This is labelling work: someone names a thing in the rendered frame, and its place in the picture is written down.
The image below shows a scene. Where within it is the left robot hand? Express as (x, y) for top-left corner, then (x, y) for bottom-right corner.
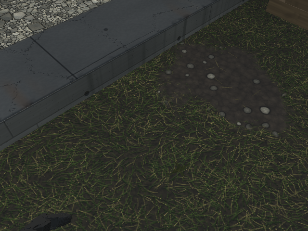
(19, 213), (72, 231)

